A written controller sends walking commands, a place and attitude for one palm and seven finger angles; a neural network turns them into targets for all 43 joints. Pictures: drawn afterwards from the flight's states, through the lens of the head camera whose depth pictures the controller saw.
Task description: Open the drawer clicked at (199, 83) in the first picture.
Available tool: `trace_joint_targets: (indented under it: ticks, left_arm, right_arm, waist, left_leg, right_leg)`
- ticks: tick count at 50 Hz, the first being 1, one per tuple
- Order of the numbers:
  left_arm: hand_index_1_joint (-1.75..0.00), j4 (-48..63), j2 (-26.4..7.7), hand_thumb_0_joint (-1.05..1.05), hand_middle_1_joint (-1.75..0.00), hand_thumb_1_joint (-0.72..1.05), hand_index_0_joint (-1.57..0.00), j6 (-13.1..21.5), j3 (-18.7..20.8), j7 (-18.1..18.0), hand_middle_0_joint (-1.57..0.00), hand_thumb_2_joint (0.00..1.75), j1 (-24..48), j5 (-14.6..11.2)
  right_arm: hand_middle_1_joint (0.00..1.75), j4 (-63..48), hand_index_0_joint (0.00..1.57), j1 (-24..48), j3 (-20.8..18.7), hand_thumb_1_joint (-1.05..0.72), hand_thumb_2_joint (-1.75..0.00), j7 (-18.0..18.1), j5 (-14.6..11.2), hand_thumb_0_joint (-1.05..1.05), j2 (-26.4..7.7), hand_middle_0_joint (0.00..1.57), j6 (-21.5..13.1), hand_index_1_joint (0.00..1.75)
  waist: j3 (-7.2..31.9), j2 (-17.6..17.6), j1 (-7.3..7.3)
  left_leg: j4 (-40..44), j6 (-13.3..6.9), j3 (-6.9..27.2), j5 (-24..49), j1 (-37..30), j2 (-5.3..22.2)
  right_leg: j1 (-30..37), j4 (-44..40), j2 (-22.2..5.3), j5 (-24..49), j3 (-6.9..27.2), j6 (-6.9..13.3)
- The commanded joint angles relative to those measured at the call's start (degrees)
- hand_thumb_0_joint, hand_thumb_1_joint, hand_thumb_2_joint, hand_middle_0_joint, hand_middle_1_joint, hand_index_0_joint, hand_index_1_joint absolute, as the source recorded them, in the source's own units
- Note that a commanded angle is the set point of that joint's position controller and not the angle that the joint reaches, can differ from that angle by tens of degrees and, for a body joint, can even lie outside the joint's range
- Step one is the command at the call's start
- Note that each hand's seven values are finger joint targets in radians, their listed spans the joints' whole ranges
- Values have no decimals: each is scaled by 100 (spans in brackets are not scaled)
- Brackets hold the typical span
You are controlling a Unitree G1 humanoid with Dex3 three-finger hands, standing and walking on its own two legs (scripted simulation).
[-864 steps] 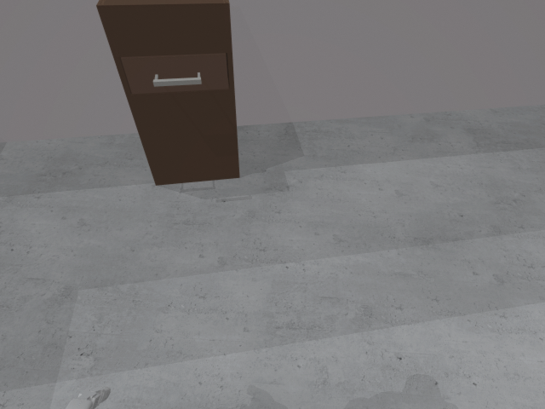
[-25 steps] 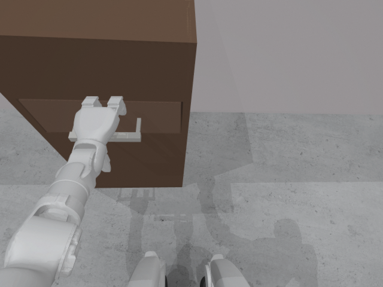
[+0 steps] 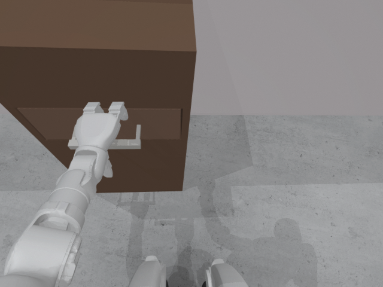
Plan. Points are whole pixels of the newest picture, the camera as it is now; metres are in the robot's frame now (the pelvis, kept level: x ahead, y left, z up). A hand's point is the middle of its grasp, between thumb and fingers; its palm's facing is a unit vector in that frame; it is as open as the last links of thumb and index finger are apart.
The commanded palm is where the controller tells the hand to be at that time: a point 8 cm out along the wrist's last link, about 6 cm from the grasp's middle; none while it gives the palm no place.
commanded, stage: move the hooked fingers above the handle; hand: left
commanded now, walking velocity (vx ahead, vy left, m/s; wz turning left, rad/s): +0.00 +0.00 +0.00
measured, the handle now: (106, 136) +0.49 +0.21 -0.09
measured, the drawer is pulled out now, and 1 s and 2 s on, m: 0.00 0.00 0.00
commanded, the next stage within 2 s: none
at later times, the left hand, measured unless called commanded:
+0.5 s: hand (112, 140) +0.44 +0.18 -0.03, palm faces -0.01 -0.10 -0.99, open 13.8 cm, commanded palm +0.42 +0.20 +0.02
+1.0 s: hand (113, 138) +0.45 +0.18 -0.03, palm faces +0.01 -0.12 -0.99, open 13.8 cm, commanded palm +0.42 +0.20 +0.02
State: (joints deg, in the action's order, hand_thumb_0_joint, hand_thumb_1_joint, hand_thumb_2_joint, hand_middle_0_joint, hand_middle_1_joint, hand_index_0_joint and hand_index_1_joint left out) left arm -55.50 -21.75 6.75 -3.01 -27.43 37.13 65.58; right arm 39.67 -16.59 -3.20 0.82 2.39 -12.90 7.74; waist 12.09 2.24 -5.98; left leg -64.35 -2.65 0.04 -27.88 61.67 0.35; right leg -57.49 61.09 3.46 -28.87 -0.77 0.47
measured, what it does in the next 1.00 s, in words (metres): stands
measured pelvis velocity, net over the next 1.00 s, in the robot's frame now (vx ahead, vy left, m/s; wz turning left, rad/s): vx -0.01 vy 0.00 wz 0.00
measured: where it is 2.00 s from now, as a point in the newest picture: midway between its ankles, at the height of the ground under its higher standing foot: outside the picture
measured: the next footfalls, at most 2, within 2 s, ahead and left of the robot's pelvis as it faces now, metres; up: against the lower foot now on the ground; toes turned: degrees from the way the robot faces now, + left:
none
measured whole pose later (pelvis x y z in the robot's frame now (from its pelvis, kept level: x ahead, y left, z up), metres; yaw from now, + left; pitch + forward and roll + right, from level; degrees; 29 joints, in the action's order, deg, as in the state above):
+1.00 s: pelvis -0.01 +0.00 -0.01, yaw +0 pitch +26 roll -3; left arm -57.0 -21.7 7.0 -2.9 -28.9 40.3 65.7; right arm 39.2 -16.0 -2.8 1.4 2.2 -13.9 6.5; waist 12.3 2.2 -7.0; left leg -66.3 -2.5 0.4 -27.3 64.6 0.3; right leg -60.5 63.3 3.4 -28.6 -1.3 0.7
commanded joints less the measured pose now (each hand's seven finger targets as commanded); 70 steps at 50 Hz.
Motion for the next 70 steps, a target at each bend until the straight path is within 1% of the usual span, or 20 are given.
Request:
trace_joint_targets:
  ticks: [1,7,14,18,21,26,29,33,36,39,41,44,46,51,57,60,61,63,68,70]
  left_arm:
    - [-120,770,-1679,0,-120,-50,-30,-396,997,-666,-30,30,1431,93]
    - [-120,1047,-1793,0,-120,-50,-30,-777,855,-644,-30,30,1720,18]
    - [-120,1509,-380,0,-120,-50,-30,-134,-520,77,-30,30,2474,-343]
    - [-120,1028,-386,0,-120,-50,-30,44,-461,84,-30,30,2434,-232]
    - [-120,452,-1348,0,-120,-50,-30,-113,458,-222,-30,30,2117,-37]
    - [-120,470,-2114,0,-120,-50,-30,-633,1168,-729,-30,30,1584,115]
    - [-120,667,-1963,0,-120,-50,-30,-871,994,-735,-30,30,1395,97]
    - [-120,981,-1916,0,-120,-50,-30,-884,790,-437,-30,30,1914,-114]
    - [-120,1549,-959,0,-120,-50,-30,-446,-81,-35,-30,30,2576,-380]
    - [-120,1464,-410,0,-120,-50,-30,-39,-609,255,-30,30,2705,-469]
    - [-120,1289,-408,0,-120,-50,-30,141,-688,302,-30,30,2923,-366]
    - [-120,812,-885,0,-120,-50,-30,139,-112,75,-30,30,2568,-183]
    - [-120,482,-1694,0,-120,-50,-30,-8,688,-199,-30,30,2213,-60]
    - [-120,369,-2249,0,-120,-50,-30,-706,1249,-777,-30,30,1622,143]
    - [-120,886,-1956,0,-120,-50,-30,-1072,824,-522,-30,30,1941,-155]
    - [-120,1373,-1263,0,-120,-50,-30,-666,124,-27,-30,30,2503,-391]
    - [-120,1558,-707,0,-120,-50,-30,-471,-385,159,-30,30,2773,-489]
    - [-120,1580,-352,0,-120,-50,-30,-84,-743,396,-30,30,2863,-499]
    - [-120,1026,-605,0,-120,-50,-30,291,-416,260,-30,30,2672,-211]
    - [-120,713,-1243,0,-120,-50,-30,177,290,-71,-30,30,2387,-67]
  right_arm:
    - [30,-449,20,-562,-288,-90,-90,-49,58,0,-979,20,101,30]
    - [30,-601,20,-529,-302,-90,-90,13,-43,0,-1017,20,106,30]
    - [30,-315,20,-599,-396,-90,-90,187,-58,0,-920,20,-165,30]
    - [30,-178,20,-666,-381,-90,-90,158,-25,0,-901,20,-184,30]
    - [30,-237,20,-630,-294,-90,-90,96,-19,0,-992,20,-99,30]
    - [30,-593,20,-411,-179,-90,-90,-7,27,0,-1006,20,69,30]
    - [30,-728,20,-423,-209,-90,-90,-12,-24,0,-991,20,104,30]
    - [30,-647,20,-525,-265,-90,-90,119,-118,0,-1036,20,12,30]
    - [30,-476,20,-572,-340,-90,-90,212,-118,0,-972,20,-157,30]
    - [30,-248,20,-673,-363,-90,-90,280,-85,0,-938,20,-298,30]
    - [30,-148,20,-700,-340,-90,-90,282,-74,0,-921,20,-334,30]
    - [30,-133,20,-744,-313,-90,-90,206,-36,0,-938,20,-287,30]
    - [30,-194,20,-702,-254,-90,-90,142,-28,0,-1010,20,-193,30]
    - [30,-552,20,-495,-170,-90,-90,2,30,0,-1039,20,51,30]
    - [30,-659,20,-540,-246,-90,-90,97,-107,0,-1048,20,27,30]
    - [30,-496,20,-577,-320,-90,-90,231,-151,0,-1020,20,-126,30]
    - [30,-448,20,-583,-328,-90,-90,261,-148,0,-964,20,-189,30]
    - [30,-264,20,-645,-355,-90,-90,321,-121,0,-937,20,-316,30]
    - [30,-136,20,-698,-305,-90,-90,264,-45,0,-908,20,-319,30]
    - [30,-197,20,-673,-266,-90,-90,173,-28,0,-954,20,-248,30]
  waist:
    - [2522,575,341]
    - [2848,-21,152]
    - [2421,258,-405]
    - [1726,426,-344]
    - [1789,386,-14]
    - [2497,407,424]
    - [2780,215,383]
    - [2930,-108,70]
    - [2878,85,-333]
    - [2139,178,-506]
    - [1860,296,-554]
    - [1777,514,-270]
    - [1961,578,69]
    - [2558,372,391]
    - [2951,-94,109]
    - [2942,-137,-285]
    - [2760,20,-466]
    - [2297,115,-573]
    - [1684,523,-345]
    - [1848,673,-67]
  left_leg:
    - [558,115,159,2980,-2502,3]
    - [693,6,-3,2551,-2311,-52]
    - [767,8,215,2139,-3158,40]
    - [762,59,332,1840,-2904,33]
    - [689,64,303,1756,-2283,-30]
    - [558,53,70,2181,-1871,-109]
    - [599,33,-45,2281,-1955,-119]
    - [720,-27,-18,2080,-2159,-68]
    - [748,-48,96,2030,-2752,-11]
    - [771,-28,227,1554,-2871,27]
    - [736,-18,305,1393,-2703,9]
    - [655,32,332,1452,-2449,-17]
    - [606,65,308,1691,-2142,-45]
    - [447,57,81,2383,-1812,-94]
    - [709,-22,-38,2148,-2165,-82]
    - [756,-57,66,1915,-2610,-28]
    - [761,-57,137,1893,-2834,-11]
    - [743,-44,226,1617,-2963,25]
    - [680,58,411,1449,-2661,6]
    - [617,94,406,1666,-2386,-9]
  right_leg:
    - [522,-430,89,2124,-168,308]
    - [1361,-699,51,2485,4,162]
    - [426,-1009,46,1599,-71,156]
    - [-146,-913,45,1221,-165,258]
    - [-80,-693,53,1153,-166,308]
    - [727,-432,57,1714,-82,285]
    - [1198,-563,68,2105,-24,211]
    - [1417,-792,37,2120,43,105]
    - [989,-972,29,1898,47,99]
    - [273,-1053,36,1239,-36,142]
    - [-120,-968,9,1054,-67,181]
    - [-327,-758,38,968,-154,276]
    - [-157,-568,53,1063,-156,317]
    - [629,-331,72,1874,-103,274]
    - [1479,-779,48,2194,15,102]
    - [1190,-995,32,1921,56,66]
    - [858,-1038,25,1751,36,80]
    - [287,-1057,22,1327,-13,100]
    - [-544,-748,22,932,-169,264]
    - [-507,-555,45,981,-220,324]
